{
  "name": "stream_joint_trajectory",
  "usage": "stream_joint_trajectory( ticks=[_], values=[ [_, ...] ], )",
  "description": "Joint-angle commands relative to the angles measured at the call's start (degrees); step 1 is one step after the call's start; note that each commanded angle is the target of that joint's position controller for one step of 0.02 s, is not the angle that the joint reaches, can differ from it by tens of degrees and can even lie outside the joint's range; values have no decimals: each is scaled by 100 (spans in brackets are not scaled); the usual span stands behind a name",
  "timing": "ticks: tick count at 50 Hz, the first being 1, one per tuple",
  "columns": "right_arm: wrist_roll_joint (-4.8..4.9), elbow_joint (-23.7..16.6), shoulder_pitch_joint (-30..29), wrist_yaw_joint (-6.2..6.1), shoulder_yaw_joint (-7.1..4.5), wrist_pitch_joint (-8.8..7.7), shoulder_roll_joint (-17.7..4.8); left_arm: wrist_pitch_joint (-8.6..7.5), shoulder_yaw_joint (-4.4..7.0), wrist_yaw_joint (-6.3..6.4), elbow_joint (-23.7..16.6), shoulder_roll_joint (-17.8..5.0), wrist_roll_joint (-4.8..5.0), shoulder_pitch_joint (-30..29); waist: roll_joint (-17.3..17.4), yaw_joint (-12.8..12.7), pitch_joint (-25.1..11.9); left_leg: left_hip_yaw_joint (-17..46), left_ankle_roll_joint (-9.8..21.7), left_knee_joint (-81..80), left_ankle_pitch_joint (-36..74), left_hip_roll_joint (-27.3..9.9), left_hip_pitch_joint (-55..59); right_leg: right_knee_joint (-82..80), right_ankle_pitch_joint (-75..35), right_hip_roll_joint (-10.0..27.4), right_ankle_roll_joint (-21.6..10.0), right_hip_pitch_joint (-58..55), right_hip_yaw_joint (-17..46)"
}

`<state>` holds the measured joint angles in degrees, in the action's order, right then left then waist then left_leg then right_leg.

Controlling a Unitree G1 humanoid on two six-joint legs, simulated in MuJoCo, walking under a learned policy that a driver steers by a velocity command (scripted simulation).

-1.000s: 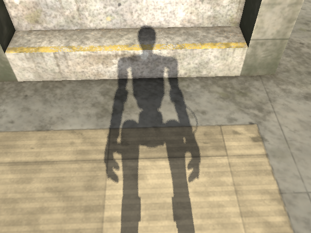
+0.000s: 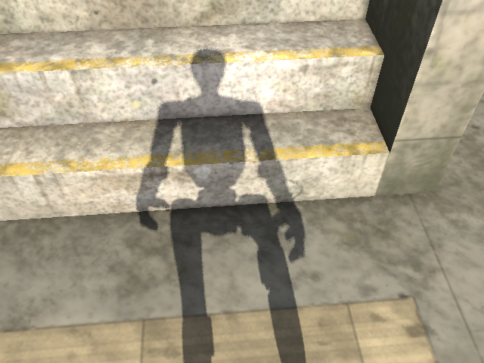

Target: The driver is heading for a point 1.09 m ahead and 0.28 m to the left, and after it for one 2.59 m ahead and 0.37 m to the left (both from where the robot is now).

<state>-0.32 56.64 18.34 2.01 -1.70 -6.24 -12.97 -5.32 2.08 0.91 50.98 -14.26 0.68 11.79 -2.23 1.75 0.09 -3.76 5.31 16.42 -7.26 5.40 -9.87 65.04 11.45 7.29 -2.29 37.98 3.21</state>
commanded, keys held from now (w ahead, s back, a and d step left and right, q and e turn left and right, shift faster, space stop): w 0.34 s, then no key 0.08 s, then q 0.28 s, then w+q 0.30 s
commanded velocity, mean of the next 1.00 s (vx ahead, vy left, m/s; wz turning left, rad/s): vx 0.35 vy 0.00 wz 0.22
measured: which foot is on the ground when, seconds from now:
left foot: down 0.00-0.32, up 0.34-0.76, down 0.78-1.00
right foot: up 0.00-0.28, down 0.30-0.78, up 0.80-1.00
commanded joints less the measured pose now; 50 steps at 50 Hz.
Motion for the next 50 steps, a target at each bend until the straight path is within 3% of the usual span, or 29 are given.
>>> stream_joint_trajectory(
  ticks=[1,5,10,12,14,15,16,17,18,20,22,23,26,27,28,32,34,36,37,38,39,40,41,42,43,44,45,47,50],
  values=[
    [10,-317,-236,-112,-120,-102,-758,20,75,38,-244,-259,-71,189,424,-268,314,1181,978,-1164,426,-1601,-612,-826,-932,238,153,107,10],
    [101,-216,233,-197,-147,-26,-917,-46,34,-35,-486,-161,-15,-745,435,74,311,906,721,-1063,502,-1511,-114,-2479,-1763,-29,199,-95,-218],
    [152,-24,652,-211,-181,96,-972,-99,16,-210,-774,-251,59,-1438,520,276,468,1032,641,-641,358,-1883,839,-3331,-1229,-190,82,-56,-243],
    [155,-16,593,-224,-215,158,-1043,-151,58,-267,-802,-380,60,-1287,605,114,377,1108,548,-316,693,-2015,1085,-3565,-765,-291,-81,-407,-300],
    [120,-77,379,-225,-188,221,-997,-188,248,-255,-494,-709,44,-168,604,-500,-255,795,333,995,2329,-1670,957,-3802,-582,-629,-330,-1967,-571],
    [33,-215,323,-222,-85,216,-769,-197,403,-208,-212,-1149,0,1017,232,-941,-1118,458,121,2636,1954,-1317,50,-3651,-714,15,-684,-3698,141],
    [16,-310,932,-166,126,79,-70,-144,557,-202,-71,-1792,-81,1701,-1250,-794,-1903,100,-336,4926,-512,-306,-2405,-4048,-124,1409,-1601,-5965,2686],
    [132,-205,915,-135,70,-79,-382,-141,423,-224,-46,-1282,-65,1774,-1232,-860,-2236,994,-267,5825,-2407,-284,-3197,-4770,398,1635,-1769,-6146,3975],
    [270,-356,372,-122,-70,-154,-908,-150,301,-216,-163,-952,-59,1150,-835,-721,-1266,1023,-180,6109,-2096,-613,-3596,-4768,-279,1471,-1446,-5313,3050],
    [157,-419,-86,-205,-113,-92,-848,-128,153,-256,-382,-547,-88,128,-31,-318,-495,756,-279,5572,-1356,-1058,-2988,-4871,-2530,962,-1142,-3632,1385],
    [119,-307,227,-260,-125,112,-560,-148,97,-291,-291,-347,-146,-37,-190,3,-355,700,-370,5061,-1035,-1158,-2269,-5073,-3456,608,-954,-2878,532],
    [132,-251,384,-273,-113,190,-421,-169,111,-276,-214,-405,-185,26,-194,74,-364,665,-419,4937,-889,-1091,-2114,-5116,-3968,561,-990,-2736,257],
    [121,-444,45,-318,-134,292,-395,-164,149,-131,-97,-609,-254,-18,-242,127,-243,761,-511,4035,-268,-964,-2217,-5221,-4426,497,-970,-2640,-364],
    [-305,-430,79,-190,-53,376,-236,-147,93,-112,97,-477,-213,402,-49,157,-49,286,-467,3713,-157,-810,-1960,-5123,-4609,403,-819,-2529,-683],
    [-291,-498,-92,-122,-31,401,-145,-133,90,-98,118,-493,-183,410,-250,106,-30,175,-421,3309,129,-793,-1817,-5104,-4514,296,-740,-2476,-904],
    [-212,-772,-718,-89,-19,428,-282,-58,145,41,159,-647,-140,435,-324,-118,-157,68,-333,2467,347,-784,-1711,-4888,-3964,566,-766,-3129,-931],
    [-254,-886,-881,-115,-38,409,-382,0,187,100,193,-697,-147,404,-324,-155,-115,87,-216,2203,-73,-778,-1674,-4624,-3909,779,-751,-3409,-847],
    [-231,-948,-844,-130,-80,394,-469,77,244,143,209,-779,-148,388,-349,-167,-146,49,-51,1920,-556,-723,-1595,-4249,-3636,939,-699,-3692,-764],
    [-148,-944,-690,-85,-104,387,-505,142,230,128,224,-691,-172,428,-410,-114,-241,71,110,1649,-643,-680,-1331,-3963,-3252,920,-622,-3756,-794],
    [-159,-880,-438,-51,-154,366,-556,208,238,106,202,-695,-177,435,-219,12,-360,2,256,1262,-636,-513,-843,-3371,-2600,774,-516,-3594,-934],
    [-190,-707,126,-73,-307,345,-872,252,241,63,101,-680,-236,599,441,104,-600,626,470,939,-545,-783,-124,-2248,-1478,409,-308,-3110,-1172],
    [-167,-762,378,-123,-499,345,-1542,241,154,-31,-274,-331,-184,572,1789,59,-674,3142,1265,360,-677,-2143,1096,-493,952,-570,-14,-1046,-1555],
    [-27,-715,557,-90,-526,420,-1509,271,183,-80,-349,-527,-329,298,1766,244,-785,4524,1673,-313,-1447,-2590,1336,256,2657,-1003,5,-9,-530],
    [-8,-781,331,-81,-477,463,-1248,276,202,-130,-329,-615,-321,119,1050,160,-279,3996,1552,-413,-2153,-2459,913,323,2245,-622,-11,196,-146],
    [-50,-813,72,-94,-426,493,-992,225,214,-158,-367,-649,-221,-117,543,50,117,3604,1299,-623,-2651,-2208,360,-33,1596,-421,-23,123,-86],
    [-50,-885,-139,-114,-417,477,-926,195,218,-173,-387,-637,-221,-255,525,-50,269,3257,1058,-813,-2406,-1954,44,-449,1140,-328,19,-101,-124],
    [-25,-897,-260,-147,-403,427,-838,213,204,-167,-351,-598,-304,-231,617,-127,206,2894,905,-850,-1844,-1715,-59,-721,779,-275,90,-391,-121],
    [-26,-863,-163,-102,-411,347,-840,259,161,-213,-289,-396,-369,-106,528,-120,-111,2477,895,-714,-979,-1476,99,-860,445,-361,223,-657,-215],
    [25,-767,84,-127,-465,339,-1003,301,174,-194,-425,-442,-344,-411,530,-33,4,2395,908,-761,-960,-1339,197,-1384,185,-361,430,-404,-213]
  ],
)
